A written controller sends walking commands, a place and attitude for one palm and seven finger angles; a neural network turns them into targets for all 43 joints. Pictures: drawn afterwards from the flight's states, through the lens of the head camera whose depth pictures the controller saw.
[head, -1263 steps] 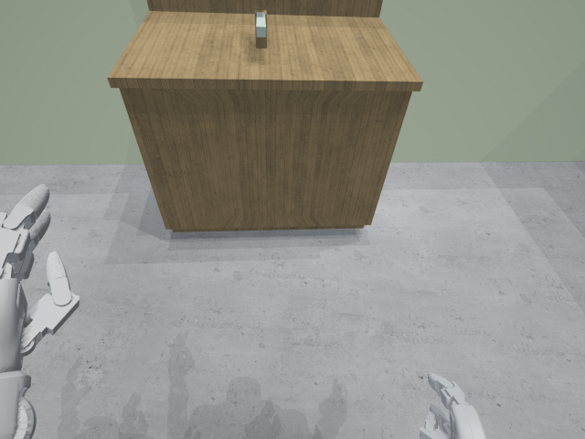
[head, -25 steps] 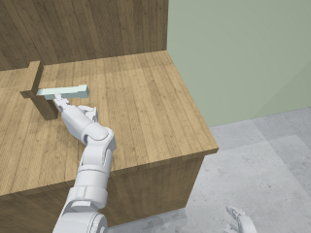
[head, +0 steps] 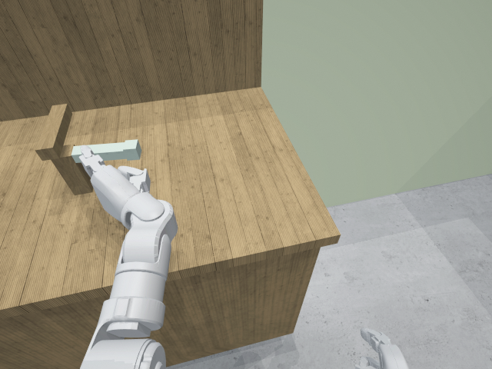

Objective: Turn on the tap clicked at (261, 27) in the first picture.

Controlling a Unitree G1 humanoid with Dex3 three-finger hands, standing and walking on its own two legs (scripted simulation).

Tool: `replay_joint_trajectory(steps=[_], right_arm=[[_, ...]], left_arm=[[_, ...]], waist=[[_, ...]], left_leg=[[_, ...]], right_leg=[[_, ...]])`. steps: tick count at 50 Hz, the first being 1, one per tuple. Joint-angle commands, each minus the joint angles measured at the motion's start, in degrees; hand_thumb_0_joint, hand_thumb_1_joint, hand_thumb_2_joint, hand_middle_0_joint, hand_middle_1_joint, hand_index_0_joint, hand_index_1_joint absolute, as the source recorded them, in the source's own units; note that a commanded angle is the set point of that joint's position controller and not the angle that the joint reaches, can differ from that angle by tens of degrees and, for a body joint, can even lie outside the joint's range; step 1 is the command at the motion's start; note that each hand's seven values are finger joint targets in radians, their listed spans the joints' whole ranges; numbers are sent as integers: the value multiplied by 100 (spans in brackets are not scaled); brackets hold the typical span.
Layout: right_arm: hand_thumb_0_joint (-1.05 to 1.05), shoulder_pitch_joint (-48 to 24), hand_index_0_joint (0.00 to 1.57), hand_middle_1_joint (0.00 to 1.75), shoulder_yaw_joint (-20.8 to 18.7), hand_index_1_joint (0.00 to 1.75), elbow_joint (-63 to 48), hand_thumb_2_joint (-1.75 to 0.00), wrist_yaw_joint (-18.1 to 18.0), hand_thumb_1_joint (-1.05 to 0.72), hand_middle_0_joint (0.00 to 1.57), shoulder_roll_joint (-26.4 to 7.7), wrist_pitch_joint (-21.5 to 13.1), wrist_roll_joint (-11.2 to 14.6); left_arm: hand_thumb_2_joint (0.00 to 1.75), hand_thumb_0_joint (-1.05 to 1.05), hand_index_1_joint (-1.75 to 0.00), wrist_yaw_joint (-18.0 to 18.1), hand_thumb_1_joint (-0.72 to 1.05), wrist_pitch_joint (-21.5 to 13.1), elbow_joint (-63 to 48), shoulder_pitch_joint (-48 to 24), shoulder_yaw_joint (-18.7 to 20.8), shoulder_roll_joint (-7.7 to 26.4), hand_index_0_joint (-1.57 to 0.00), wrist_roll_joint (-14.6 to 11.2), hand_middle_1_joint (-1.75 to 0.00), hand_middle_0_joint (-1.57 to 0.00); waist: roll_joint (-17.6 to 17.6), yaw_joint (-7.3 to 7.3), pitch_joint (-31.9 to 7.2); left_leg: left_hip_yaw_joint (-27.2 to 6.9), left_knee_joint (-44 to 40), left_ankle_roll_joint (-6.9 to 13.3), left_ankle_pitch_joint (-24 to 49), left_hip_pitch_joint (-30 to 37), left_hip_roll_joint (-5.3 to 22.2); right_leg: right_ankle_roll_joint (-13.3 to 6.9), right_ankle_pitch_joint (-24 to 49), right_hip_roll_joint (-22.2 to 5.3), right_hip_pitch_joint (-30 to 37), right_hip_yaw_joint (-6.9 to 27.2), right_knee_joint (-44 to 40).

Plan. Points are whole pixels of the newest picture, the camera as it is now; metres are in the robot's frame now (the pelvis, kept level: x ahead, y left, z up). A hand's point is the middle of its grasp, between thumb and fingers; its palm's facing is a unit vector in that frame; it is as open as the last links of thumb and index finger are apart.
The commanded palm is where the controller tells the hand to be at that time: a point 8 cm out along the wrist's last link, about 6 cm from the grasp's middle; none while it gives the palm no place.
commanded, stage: lift the hand up off the lever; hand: left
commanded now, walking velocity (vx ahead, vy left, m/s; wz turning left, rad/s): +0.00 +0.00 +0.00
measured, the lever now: (132, 150) +0.47 +0.27 +0.10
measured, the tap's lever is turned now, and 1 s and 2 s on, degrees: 83 83 83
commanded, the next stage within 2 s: draw the hand back beside the body in 1.16 s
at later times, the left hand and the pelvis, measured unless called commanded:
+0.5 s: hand (143, 168) +0.38 +0.21 +0.14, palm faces +0.80 -0.60 -0.06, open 7.8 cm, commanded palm +0.32 +0.22 +0.15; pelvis +0.01 +0.00 +0.00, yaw +0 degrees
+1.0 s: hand (136, 162) +0.37 +0.21 +0.17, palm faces +0.79 -0.61 -0.04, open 7.8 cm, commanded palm +0.32 +0.22 +0.17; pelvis +0.00 +0.00 +0.01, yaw +0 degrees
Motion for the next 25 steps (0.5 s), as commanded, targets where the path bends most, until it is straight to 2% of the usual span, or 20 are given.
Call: replay_joint_trajectory(steps=[1, 2, 3, 5, 6, 7, 8, 11, 12, 13, 15, 16, 17, 19, 21, 22, 23, 25], right_arm=[[0, -875, 20, 30, -126, 30, -843, -90, -72, -90, 20, -586, -360, 20], [0, -867, 20, 30, -146, 30, -812, -90, -89, -90, 20, -611, -351, 12], [0, -885, 20, 30, -122, 30, -849, -90, -71, -90, 20, -589, -358, 28], [0, -896, 20, 30, -116, 30, -839, -90, -78, -90, 20, -589, -379, 33], [0, -923, 20, 30, -121, 30, -831, -90, -85, -90, 20, -590, -367, 45], [0, -930, 20, 30, -125, 30, -789, -90, -113, -90, 20, -633, -343, 47], [0, -959, 20, 30, -99, 30, -823, -90, -101, -90, 20, -607, -343, 68], [0, -954, 20, 30, -120, 30, -849, -90, -73, -90, 20, -590, -379, 32], [0, -935, 20, 30, -138, 30, -839, -90, -76, -90, 20, -602, -359, 11], [0, -917, 20, 30, -129, 30, -913, -90, -48, -90, 20, -575, -357, 21], [0, -906, 20, 30, -135, 30, -921, -90, -35, -90, 20, -583, -309, 30], [0, -929, 20, 30, -123, 30, -923, -90, -32, -90, 20, -581, -293, 38], [0, -953, 20, 30, -131, 30, -898, -90, -45, -90, 20, -600, -262, 46], [0, -1021, 20, 30, -109, 30, -935, -90, -50, -90, 20, -590, -276, 68], [0, -1051, 20, 30, -95, 30, -921, -90, -47, -90, 20, -578, -311, 69], [0, -1054, 20, 30, -118, 30, -888, -90, -70, -90, 20, -605, -304, 64], [0, -1088, 20, 30, -95, 30, -929, -90, -54, -90, 20, -581, -320, 71], [0, -1108, 20, 30, -79, 30, -878, -90, -35, -90, 20, -557, -346, 68]], left_arm=[[90, 0, -15, 15, 90, -320, -1401, -2557, -359, 560, -15, 210, -15, -15], [90, 0, -15, 12, 90, -296, -1339, -2385, -143, 762, -15, 196, -15, -15], [90, 0, -15, -17, 90, -281, -1358, -2437, -393, 509, -15, 191, -15, -15], [90, 0, -15, -11, 90, -240, -1322, -2498, -382, 503, -15, 147, -15, -15], [90, 0, -15, -15, 90, -198, -1227, -2414, -295, 579, -15, 122, -15, -15], [90, 0, -15, -23, 90, -170, -1095, -2335, -58, 820, -15, 102, -15, -15], [90, 0, -15, -46, 90, -162, -1137, -2509, -267, 615, -15, 119, -15, -15], [90, 0, -15, 14, 90, -191, -1409, -2641, -315, 581, -15, 167, -15, -15], [90, 0, -15, 17, 90, -190, -1479, -2500, -125, 781, -15, 177, -15, -15], [90, 0, -15, 8, 90, -188, -1656, -2440, -285, 598, -15, 166, -15, -15], [90, 0, -15, -21, 90, -93, -1588, -2140, -229, 624, -15, 133, -15, -15], [90, 0, -15, -45, 90, -31, -1605, -2174, -331, 526, -15, 125, -15, -15], [90, 0, -15, -74, 90, 21, -1579, -2067, -173, 687, -15, 101, -15, -15], [90, 0, -15, -108, 90, 66, -1698, -2158, -332, 537, -15, 58, -15, -15], [90, 0, -15, -104, 90, 99, -1840, -2360, -442, 454, -15, 65, -15, -15], [90, 0, -15, -104, 90, 103, -1797, -2266, -166, 752, -15, 56, -15, -15], [90, 0, -15, -120, 90, 98, -1919, -2328, -370, 546, -15, 66, -15, -15], [90, 0, -15, -116, 90, 134, -1935, -2520, -531, 420, -15, 119, -15, -15]], waist=[[-294, -60, -1596], [-246, 12, -1573], [-225, -36, -1549], [-359, -37, -1526], [-365, -16, -1454], [-459, 25, -1360], [-463, -16, -1348], [-306, 12, -1609], [-215, 95, -1718], [-191, 86, -1826], [-403, 96, -1779], [-392, 69, -1710], [-359, 112, -1602], [-483, 70, -1556], [-416, 47, -1519], [-454, 117, -1503], [-386, 92, -1586], [-196, 76, -1497]], left_leg=[[443, -280, 145, 1561, -16, -94], [395, -347, 113, 1552, -22, -95], [426, -352, 108, 1593, 2, -96], [418, -363, 137, 1501, 8, -104], [418, -381, 141, 1395, -46, -102], [387, -452, 150, 1298, -91, -113], [410, -465, 153, 1258, -86, -107], [435, -397, 132, 1631, 111, -86], [400, -434, 70, 1844, 171, -81], [437, -397, 57, 2089, 236, -76], [448, -372, 63, 2195, 187, -67], [457, -380, 55, 2206, 189, -67], [419, -453, 38, 2189, 216, -55], [446, -456, 77, 2115, 222, -50], [455, -447, 84, 2104, 292, -62], [401, -511, 51, 2072, 281, -52], [431, -496, 56, 2088, 333, -52], [416, -490, 4, 2136, 369, -52]], right_leg=[[156, 995, -313, 1229, 235, -534], [131, 894, -272, 1243, 197, -535], [129, 937, -287, 1214, 190, -514], [153, 887, -302, 1226, 211, -580], [159, 782, -310, 1230, 226, -628], [157, 636, -285, 1246, 225, -685], [160, 596, -313, 1223, 231, -688], [132, 1004, -302, 1320, 209, -608], [103, 1157, -263, 1417, 157, -541], [106, 1468, -284, 1498, 155, -463], [121, 1709, -297, 1591, 149, -437], [123, 1742, -307, 1574, 149, -449], [110, 1628, -279, 1564, 119, -500], [130, 1571, -296, 1553, 141, -541], [134, 1558, -296, 1505, 151, -582], [119, 1389, -256, 1525, 117, -601], [128, 1393, -277, 1510, 138, -590], [95, 1379, -275, 1445, 116, -588]])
